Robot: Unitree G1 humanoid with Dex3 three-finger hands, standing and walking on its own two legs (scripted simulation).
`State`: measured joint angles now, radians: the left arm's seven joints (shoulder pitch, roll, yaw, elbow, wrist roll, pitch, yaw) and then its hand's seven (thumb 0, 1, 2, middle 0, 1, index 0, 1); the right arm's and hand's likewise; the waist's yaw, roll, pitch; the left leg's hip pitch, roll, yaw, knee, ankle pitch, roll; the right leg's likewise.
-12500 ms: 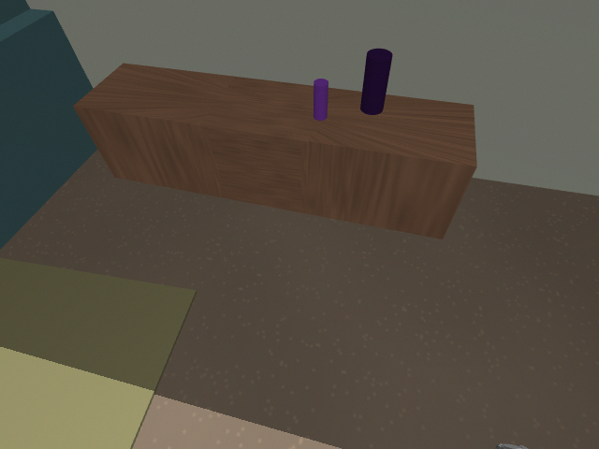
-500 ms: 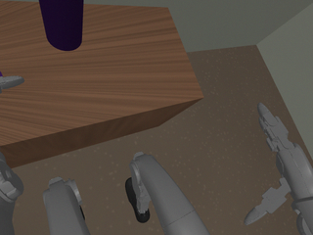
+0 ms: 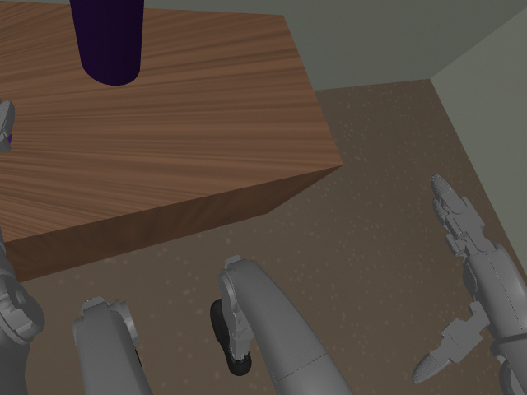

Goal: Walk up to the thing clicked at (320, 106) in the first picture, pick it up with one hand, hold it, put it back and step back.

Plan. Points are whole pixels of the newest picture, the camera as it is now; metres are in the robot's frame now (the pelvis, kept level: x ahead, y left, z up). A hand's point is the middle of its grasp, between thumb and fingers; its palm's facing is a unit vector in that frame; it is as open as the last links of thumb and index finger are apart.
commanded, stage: settle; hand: left
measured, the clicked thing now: out of the picture +0.54 +0.23 -0.05
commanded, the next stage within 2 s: lift in 0.94 s
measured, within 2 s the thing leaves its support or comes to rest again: leaves its support in 0.16 s
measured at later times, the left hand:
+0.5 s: hand out of the picture +0.55 +0.23 +0.00, palm faces +0.22 -0.98 -0.01, open 7.4 cm
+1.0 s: hand out of the picture +0.55 +0.22 +0.03, palm faces +0.22 -0.98 -0.01, open 7.4 cm
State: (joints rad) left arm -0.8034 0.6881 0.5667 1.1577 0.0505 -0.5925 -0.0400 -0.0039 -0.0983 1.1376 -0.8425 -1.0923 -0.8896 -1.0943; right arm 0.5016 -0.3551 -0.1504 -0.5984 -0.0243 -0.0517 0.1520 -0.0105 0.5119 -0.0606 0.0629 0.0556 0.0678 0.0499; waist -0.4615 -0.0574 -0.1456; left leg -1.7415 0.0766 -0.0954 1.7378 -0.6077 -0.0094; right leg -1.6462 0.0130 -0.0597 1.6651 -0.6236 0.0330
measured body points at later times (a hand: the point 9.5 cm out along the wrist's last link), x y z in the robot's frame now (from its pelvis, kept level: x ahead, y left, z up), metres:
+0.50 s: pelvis +0.01 +0.00 +0.03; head +0.20 +0.09 +0.43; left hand +0.53 +0.28 +0.01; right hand +0.19 -0.25 +0.14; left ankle +0.07 +0.12 -0.50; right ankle +0.07 -0.14 -0.50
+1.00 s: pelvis +0.01 +0.00 +0.05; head +0.20 +0.09 +0.46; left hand +0.53 +0.27 +0.04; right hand +0.19 -0.25 +0.15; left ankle +0.07 +0.12 -0.50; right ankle +0.07 -0.14 -0.50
